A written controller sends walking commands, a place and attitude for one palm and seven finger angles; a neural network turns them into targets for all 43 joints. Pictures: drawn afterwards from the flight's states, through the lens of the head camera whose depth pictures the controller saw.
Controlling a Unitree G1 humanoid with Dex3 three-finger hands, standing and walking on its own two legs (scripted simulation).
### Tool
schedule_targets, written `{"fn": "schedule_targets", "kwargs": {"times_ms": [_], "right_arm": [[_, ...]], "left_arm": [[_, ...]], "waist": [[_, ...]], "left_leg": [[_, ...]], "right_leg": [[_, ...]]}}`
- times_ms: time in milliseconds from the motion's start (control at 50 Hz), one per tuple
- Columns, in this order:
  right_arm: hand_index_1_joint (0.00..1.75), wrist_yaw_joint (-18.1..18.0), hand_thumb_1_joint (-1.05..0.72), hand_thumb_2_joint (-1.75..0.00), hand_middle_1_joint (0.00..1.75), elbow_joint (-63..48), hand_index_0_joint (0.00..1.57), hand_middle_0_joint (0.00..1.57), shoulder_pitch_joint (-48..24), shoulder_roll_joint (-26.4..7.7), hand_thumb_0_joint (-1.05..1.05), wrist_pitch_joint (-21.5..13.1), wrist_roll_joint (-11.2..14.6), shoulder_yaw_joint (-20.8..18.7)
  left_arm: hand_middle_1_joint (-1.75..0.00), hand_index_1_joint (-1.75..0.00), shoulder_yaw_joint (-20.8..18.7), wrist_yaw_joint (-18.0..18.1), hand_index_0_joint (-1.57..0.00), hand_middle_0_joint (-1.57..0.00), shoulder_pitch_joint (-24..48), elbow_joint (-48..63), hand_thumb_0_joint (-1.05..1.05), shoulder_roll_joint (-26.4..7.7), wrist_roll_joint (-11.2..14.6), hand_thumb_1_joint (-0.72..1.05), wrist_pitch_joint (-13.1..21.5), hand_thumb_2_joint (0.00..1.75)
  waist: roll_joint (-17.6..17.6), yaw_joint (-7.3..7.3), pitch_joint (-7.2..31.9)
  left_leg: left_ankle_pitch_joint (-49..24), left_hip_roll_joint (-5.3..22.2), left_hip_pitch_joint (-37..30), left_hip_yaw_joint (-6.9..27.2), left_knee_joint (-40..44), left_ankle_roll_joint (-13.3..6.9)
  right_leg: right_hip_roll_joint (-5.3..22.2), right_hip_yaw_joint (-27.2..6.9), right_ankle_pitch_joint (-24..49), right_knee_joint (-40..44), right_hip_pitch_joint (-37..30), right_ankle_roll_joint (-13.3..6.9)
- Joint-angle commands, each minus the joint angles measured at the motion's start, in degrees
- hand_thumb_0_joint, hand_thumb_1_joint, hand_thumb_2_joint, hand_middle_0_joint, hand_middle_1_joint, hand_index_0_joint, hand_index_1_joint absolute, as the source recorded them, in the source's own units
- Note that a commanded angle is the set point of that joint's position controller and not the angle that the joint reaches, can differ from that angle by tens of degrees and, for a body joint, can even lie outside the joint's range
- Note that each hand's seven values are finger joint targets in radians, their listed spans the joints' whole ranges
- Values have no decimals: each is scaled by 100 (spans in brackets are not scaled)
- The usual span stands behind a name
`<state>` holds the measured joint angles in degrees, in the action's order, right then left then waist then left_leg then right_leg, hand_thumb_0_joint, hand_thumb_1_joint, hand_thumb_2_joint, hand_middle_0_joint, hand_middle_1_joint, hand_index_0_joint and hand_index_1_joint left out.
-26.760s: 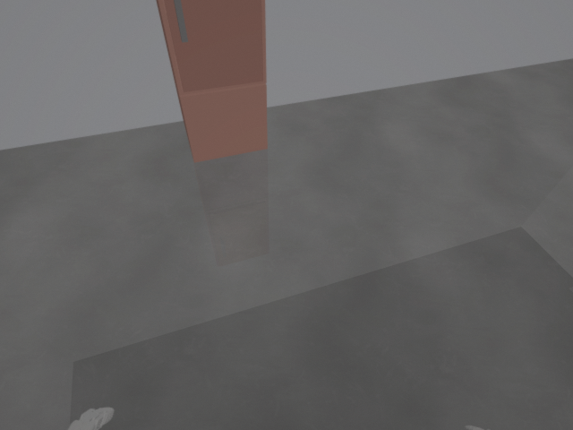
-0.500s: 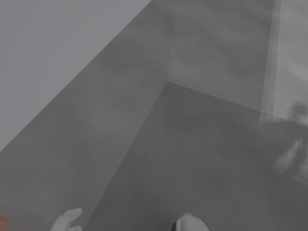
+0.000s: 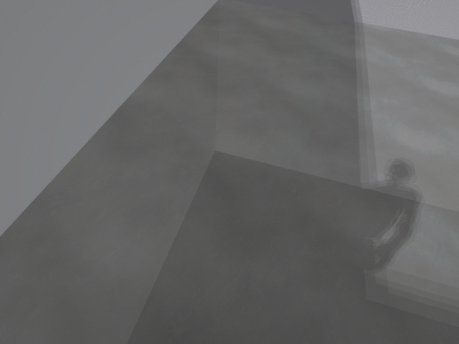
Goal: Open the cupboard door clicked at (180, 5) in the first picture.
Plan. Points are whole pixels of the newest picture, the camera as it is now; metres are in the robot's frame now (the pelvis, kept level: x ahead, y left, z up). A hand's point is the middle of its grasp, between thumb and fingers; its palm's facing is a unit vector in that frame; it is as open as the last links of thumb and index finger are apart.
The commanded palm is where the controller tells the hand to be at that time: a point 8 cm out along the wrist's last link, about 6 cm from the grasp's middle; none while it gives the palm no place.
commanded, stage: walk to a spot facing it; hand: left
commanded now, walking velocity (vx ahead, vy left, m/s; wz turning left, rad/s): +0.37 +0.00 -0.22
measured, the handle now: out of the picture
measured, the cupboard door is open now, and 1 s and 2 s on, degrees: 47 47 47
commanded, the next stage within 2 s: turn to face it in 0.22 s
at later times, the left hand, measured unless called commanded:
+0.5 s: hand (171, 301) +0.23 +0.13 -0.17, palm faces +0.07 -0.98 -0.16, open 7.3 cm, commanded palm none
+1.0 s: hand (173, 251) +0.34 +0.14 -0.15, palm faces +0.34 -0.90 -0.27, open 7.4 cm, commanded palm none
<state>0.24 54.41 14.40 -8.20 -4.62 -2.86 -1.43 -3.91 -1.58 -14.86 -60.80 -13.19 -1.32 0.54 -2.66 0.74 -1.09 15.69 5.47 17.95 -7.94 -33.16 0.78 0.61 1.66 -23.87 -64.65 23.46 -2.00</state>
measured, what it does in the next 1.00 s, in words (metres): walks ahead, turning left: right foot, then left foot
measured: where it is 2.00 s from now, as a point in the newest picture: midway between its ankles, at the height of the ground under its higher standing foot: (251, 303)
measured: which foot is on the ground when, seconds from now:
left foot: down 0.00-0.20, up 0.22-0.52, down 0.54-0.86, up 0.88-1.00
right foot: up 0.00-0.18, down 0.20-0.54, up 0.56-0.86, down 0.88-1.00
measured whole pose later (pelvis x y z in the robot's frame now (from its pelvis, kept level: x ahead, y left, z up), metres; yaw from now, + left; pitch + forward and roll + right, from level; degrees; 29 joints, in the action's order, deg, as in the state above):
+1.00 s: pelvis +0.32 -0.09 +0.00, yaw +20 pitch +1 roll +1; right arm 1.3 53.3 9.7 -14.7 4.4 -1.4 -5.2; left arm -3.4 1.1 -9.5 -51.5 -12.7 -1.6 -1.2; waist -0.7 1.1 -3.7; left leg 26.5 1.0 29.1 -1.9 -57.9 2.4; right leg 6.3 5.5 -18.2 -32.3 15.0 2.2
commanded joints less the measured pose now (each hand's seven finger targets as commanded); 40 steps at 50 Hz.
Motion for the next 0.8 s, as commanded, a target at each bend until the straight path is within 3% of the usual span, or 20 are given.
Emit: {"fn": "schedule_targets", "kwargs": {"times_ms": [0,40,80,140,160,180,200,220,260,300,360,400,480,500,520,540,560,620,660,780], "right_arm": [[30,-136,-90,-90,30,238,20,20,918,-1074,0,-73,41,-247],[30,-118,-90,-90,30,286,20,20,874,-1083,0,-43,44,-293],[30,-85,-90,-90,30,339,20,20,874,-1163,0,19,68,-299],[30,-48,-90,-90,30,362,20,20,677,-1173,0,130,99,-302],[30,-29,-90,-90,30,314,20,20,521,-1032,0,138,147,-262],[30,21,-90,-90,30,154,20,20,405,-641,0,138,220,-164],[30,18,-90,-90,30,-50,20,20,75,-755,0,143,221,-178],[30,40,-90,-90,30,-67,20,20,-150,-786,0,176,193,-248],[30,-4,-90,-90,30,120,20,20,-92,-692,0,199,177,-234],[30,-4,-90,-90,30,268,20,20,102,-516,0,275,149,-184],[30,35,-90,-90,30,396,20,20,327,-173,0,333,184,-116],[30,55,-90,-90,30,379,20,20,196,-144,0,322,198,-80],[30,31,-90,-90,30,396,20,20,497,-540,0,265,174,-125],[30,-14,-90,-90,30,429,20,20,854,-915,0,248,136,-203],[30,-71,-90,-90,30,394,20,20,1145,-1410,0,242,122,-305],[30,-155,-90,-90,30,411,20,20,1241,-1586,0,317,137,-323],[30,-174,-90,-90,30,320,20,20,885,-1582,0,364,130,-327],[30,-217,-90,-90,30,60,20,20,185,-1289,0,363,127,-258],[30,-214,-90,-90,30,-58,20,20,-52,-1375,0,385,117,-297],[30,-127,-90,-90,30,-413,20,20,-646,-1550,0,593,114,-485]], "left_arm": [[-30,-30,0,-127,-20,-20,691,792,0,-10,-20,90,193,90],[-30,-30,40,-146,-20,-20,709,771,0,94,2,90,167,90],[-30,-30,44,-156,-20,-20,669,716,0,67,-9,90,173,90],[-30,-30,-68,-121,-20,-20,-61,422,0,-199,-34,90,178,90],[-30,-30,-164,-78,-20,-20,-644,256,0,-501,-52,90,212,90],[-30,-30,-330,5,-20,-20,-1364,55,0,-1191,-77,90,257,90],[-30,-30,-354,74,-20,-20,-1587,32,0,-1412,33,90,234,90],[-30,-30,-316,116,-20,-20,-1276,84,0,-1207,61,90,199,90],[-30,-30,-161,188,-20,-20,-495,255,0,-695,25,90,236,90],[-30,-30,-48,205,-20,-20,-268,263,0,-352,10,90,321,90],[-30,-30,-34,213,-20,-20,-229,167,0,-369,6,90,405,90],[-30,-30,-20,212,-20,-20,-292,101,0,-416,32,90,407,90],[-30,-30,-40,256,-20,-20,-155,139,0,-484,85,90,302,90],[-30,-30,-31,258,-20,-20,-249,217,0,-396,97,90,255,90],[-30,-30,22,268,-20,-20,-380,341,0,-175,159,90,214,90],[-30,-30,42,305,-20,-20,-253,467,0,-239,157,90,154,90],[-30,-30,9,319,-20,-20,41,612,0,-275,100,90,76,90],[-30,-30,-62,242,-20,-20,390,675,0,-245,53,90,-35,90],[-30,-30,-73,220,-20,-20,252,712,0,-175,77,90,-106,90],[-30,-30,-135,225,-20,-20,-31,874,0,-263,48,90,-155,90]], "waist": [[1088,116,-164],[1290,113,58],[1162,114,116],[478,-282,217],[-92,-632,297],[-1754,-947,496],[-1737,-1038,507],[-815,-857,-45],[-894,-384,-242],[-630,-132,-150],[-266,39,26],[-255,-29,66],[-71,206,379],[614,315,719],[1882,378,982],[1931,478,1190],[1425,348,692],[1362,80,202],[1200,-24,507],[1143,-216,431]], "left_leg": [[-972,1393,-1081,1095,2087,-693],[-1229,1161,-1023,408,1963,-607],[-821,1126,-926,283,1837,-596],[86,839,-275,-5,1050,-332],[198,462,403,-365,-14,-153],[1267,-211,1760,-704,-1740,82],[2189,-171,2199,-16,-3037,30],[1693,79,2366,423,-3407,-11],[1015,422,1992,693,-3219,58],[694,400,1349,564,-2642,135],[206,158,808,301,-1422,163],[-193,-45,644,123,-855,138],[-1631,-228,-433,77,382,-5],[-3049,216,-1243,713,422,-281],[-5109,1446,-2136,2356,480,-1032],[-5186,1991,-1924,2957,872,-1567],[-4002,1871,-1321,2831,1058,-1554],[-3013,1327,-439,2431,1272,-1145],[-2606,1044,-404,2092,1244,-999],[-126,575,561,2285,1291,-747]], "right_leg": [[559,-80,503,734,1223,156],[460,263,631,1863,550,168],[268,564,834,2526,-36,160],[-9,724,1269,3243,-1528,71],[357,113,661,3643,-2414,-108],[1747,-2083,-347,4595,-3296,-695],[2471,-3318,-577,5464,-3260,-1141],[2411,-2960,-580,5540,-2797,-1229],[2089,-1943,338,5386,-1717,-964],[1837,-1004,1950,5284,-1289,-840],[1634,-60,3475,4980,-1403,-713],[1524,224,3840,4785,-1648,-593],[1299,774,4174,3460,-1746,-91],[1010,906,3257,2544,-1210,194],[346,960,220,1283,63,523],[135,313,-1689,198,125,518],[239,6,-1524,-80,354,478],[426,-149,-611,49,527,576],[304,-75,-430,629,176,592],[-21,224,345,2777,-1114,535]]}}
